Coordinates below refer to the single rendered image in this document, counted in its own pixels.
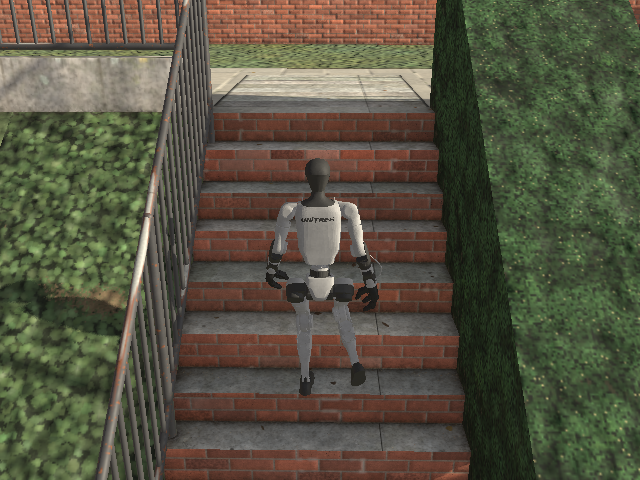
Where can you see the stairs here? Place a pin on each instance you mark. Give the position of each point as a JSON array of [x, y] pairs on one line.
[[239, 414]]

